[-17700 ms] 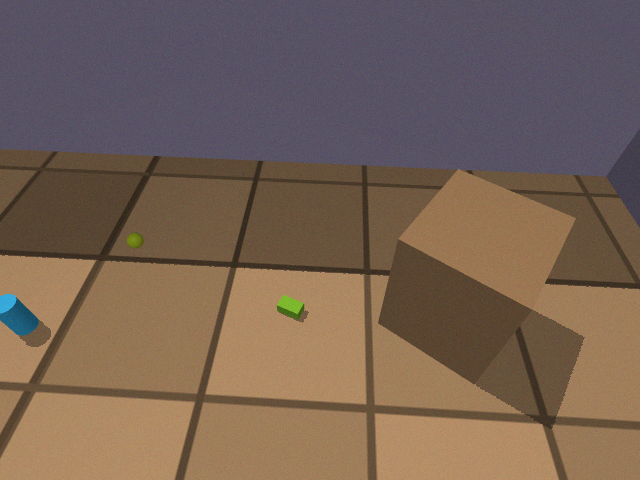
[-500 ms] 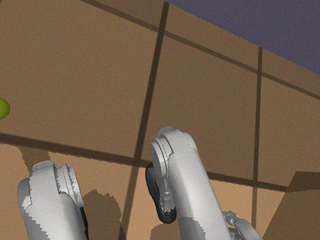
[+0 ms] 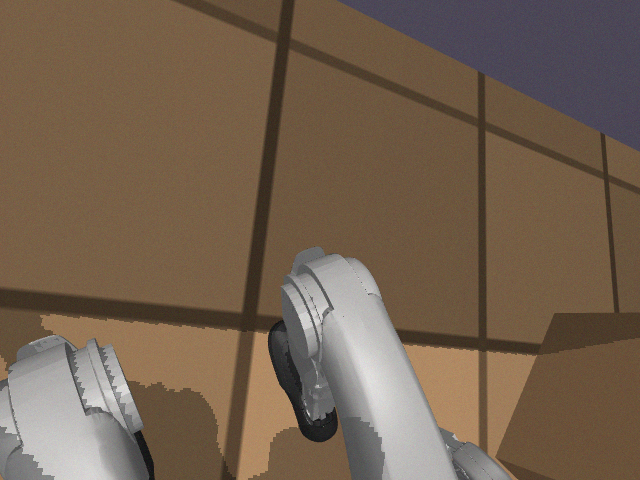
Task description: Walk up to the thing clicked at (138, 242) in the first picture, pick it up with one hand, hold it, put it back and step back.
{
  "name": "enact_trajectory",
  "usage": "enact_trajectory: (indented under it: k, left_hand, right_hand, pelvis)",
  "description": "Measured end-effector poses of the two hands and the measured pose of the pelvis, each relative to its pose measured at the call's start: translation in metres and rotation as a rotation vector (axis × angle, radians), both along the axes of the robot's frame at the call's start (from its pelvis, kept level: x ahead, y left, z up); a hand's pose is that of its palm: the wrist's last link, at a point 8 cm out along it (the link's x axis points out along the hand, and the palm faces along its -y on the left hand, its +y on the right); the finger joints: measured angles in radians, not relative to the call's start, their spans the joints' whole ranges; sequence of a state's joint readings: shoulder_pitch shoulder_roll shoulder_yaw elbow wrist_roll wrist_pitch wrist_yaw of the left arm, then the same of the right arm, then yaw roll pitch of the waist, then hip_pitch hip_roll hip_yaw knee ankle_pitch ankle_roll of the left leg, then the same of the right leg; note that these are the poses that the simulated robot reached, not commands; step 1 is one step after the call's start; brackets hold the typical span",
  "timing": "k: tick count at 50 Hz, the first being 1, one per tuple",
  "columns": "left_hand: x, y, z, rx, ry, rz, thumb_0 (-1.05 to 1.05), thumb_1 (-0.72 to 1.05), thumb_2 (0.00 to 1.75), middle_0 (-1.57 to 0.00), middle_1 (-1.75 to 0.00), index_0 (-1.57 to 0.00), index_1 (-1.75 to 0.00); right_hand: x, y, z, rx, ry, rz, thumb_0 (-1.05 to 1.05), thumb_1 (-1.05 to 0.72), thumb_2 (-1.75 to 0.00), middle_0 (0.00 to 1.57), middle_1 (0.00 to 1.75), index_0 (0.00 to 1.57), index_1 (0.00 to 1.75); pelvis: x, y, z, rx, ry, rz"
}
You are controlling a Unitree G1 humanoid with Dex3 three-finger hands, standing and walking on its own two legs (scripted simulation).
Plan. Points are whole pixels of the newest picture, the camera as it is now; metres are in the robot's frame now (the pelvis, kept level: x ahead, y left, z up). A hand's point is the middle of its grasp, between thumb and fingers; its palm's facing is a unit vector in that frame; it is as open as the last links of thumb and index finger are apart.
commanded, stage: rest palm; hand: left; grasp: from above
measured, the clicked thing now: out of the picture +0.46 +0.31 -0.27
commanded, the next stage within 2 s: close in 0.22 s
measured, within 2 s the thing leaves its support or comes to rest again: neither
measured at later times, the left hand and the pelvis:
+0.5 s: hand out of the picture +0.46 +0.31 -0.23, palm faces -0.43 -0.13 -0.89, open 12.9 cm; pelvis +0.00 +0.00 +0.00, yaw -1 degrees
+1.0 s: hand out of the picture +0.46 +0.31 -0.24, palm faces -0.43 -0.14 -0.89, open 10.9 cm; pelvis +0.00 +0.00 +0.00, yaw -2 degrees
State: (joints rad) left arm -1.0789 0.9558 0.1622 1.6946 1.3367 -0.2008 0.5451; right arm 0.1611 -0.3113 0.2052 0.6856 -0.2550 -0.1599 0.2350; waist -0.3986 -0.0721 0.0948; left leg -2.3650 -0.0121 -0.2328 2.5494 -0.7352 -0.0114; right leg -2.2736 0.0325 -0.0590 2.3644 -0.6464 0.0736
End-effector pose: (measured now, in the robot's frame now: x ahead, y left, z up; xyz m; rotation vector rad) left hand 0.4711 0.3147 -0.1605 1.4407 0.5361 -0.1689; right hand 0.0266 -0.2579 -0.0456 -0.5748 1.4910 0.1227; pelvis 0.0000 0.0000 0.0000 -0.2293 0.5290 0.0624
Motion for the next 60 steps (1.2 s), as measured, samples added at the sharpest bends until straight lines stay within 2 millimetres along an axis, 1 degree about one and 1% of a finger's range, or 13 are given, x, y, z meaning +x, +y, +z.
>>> enact_trajectory:
  k: [9, 19, 30, 42, 60]
  left_hand:
    - [-0.009, 0.006, -0.008, -0.012, 0.029, -0.002, 0.0, -0.45, 0.97, -0.13, -0.98, -0.13, -0.98]
    - [-0.009, 0.002, -0.012, -0.02, 0.004, -0.044, 0.0, -0.44, 0.98, -0.14, -1.0, -0.14, -1.0]
    - [-0.008, -0.003, -0.019, -0.005, -0.002, -0.025, 0.0, -0.26, 0.85, -0.23, -0.98, -0.26, -0.96]
    - [-0.008, 0.0, -0.027, -0.008, 0.01, -0.01, 0.0, -0.13, 0.73, -0.32, -0.92, -0.36, -0.88]
    - [-0.007, 0.003, -0.024, -0.004, 0.01, -0.007, 0.0, 0.07, 0.62, -0.48, -0.81, -0.52, -0.77]
  right_hand:
    - [0.004, 0.001, 0.002, 0.008, 0.007, 0.035, 0.0, -0.91, -0.9, 0.2, 0.3, 0.2, 0.3]
    - [0.003, 0.005, 0.005, 0.005, 0.011, 0.059, 0.0, -0.91, -0.9, 0.2, 0.3, 0.2, 0.3]
    - [0.003, 0.01, 0.004, 0.03, -0.004, 0.087, 0.0, -0.91, -0.9, 0.2, 0.3, 0.2, 0.3]
    - [0.0, 0.012, 0.006, 0.045, 0.02, 0.096, 0.0, -0.91, -0.9, 0.2, 0.3, 0.2, 0.3]
    - [0.005, 0.009, 0.008, 0.042, 0.002, 0.108, 0.0, -0.91, -0.9, 0.2, 0.3, 0.2, 0.3]
  pelvis:
    - [-0.002, 0.001, 0.0, -0.007, -0.016, -0.001]
    - [-0.002, 0.002, -0.002, -0.018, -0.031, -0.006]
    - [-0.004, 0.003, -0.005, -0.024, -0.043, -0.013]
    - [-0.003, 0.003, -0.005, -0.029, -0.043, -0.016]
    - [-0.004, 0.003, -0.003, -0.033, -0.049, -0.018]
